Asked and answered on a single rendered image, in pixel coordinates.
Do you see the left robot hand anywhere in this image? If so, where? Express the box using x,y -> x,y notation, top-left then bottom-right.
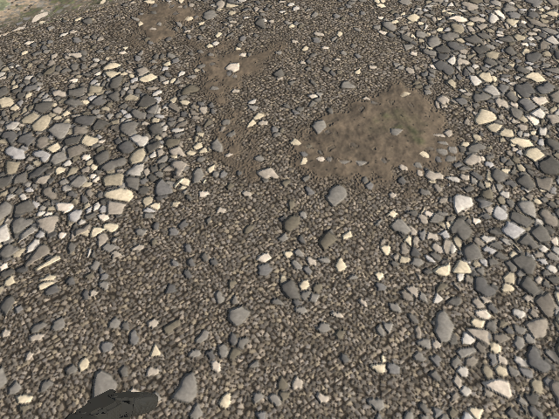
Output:
65,389 -> 158,419

